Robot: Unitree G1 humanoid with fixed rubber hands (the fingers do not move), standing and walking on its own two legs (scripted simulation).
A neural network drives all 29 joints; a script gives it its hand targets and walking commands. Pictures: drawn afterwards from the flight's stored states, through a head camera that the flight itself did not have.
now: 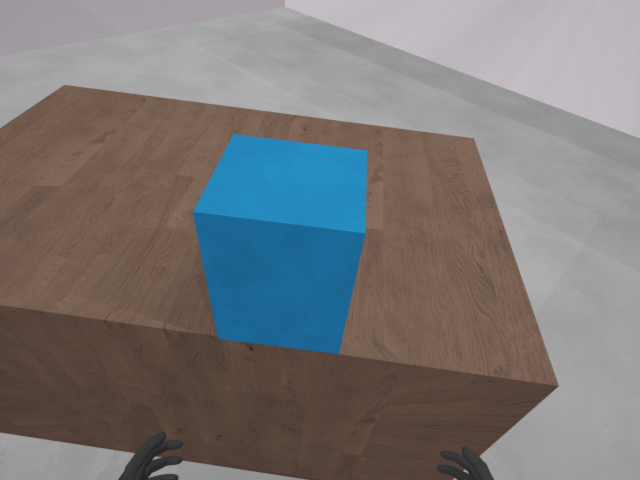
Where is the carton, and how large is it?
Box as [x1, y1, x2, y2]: [193, 134, 366, 353]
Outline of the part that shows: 233,134 193,210 218,338 338,353 365,233 366,150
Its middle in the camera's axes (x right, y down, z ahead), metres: -0.05 +0.01 +0.58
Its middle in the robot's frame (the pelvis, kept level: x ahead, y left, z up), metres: +0.44 +0.08 +0.06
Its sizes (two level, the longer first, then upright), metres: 0.192 0.174 0.262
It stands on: a pedestal, 0.71 m high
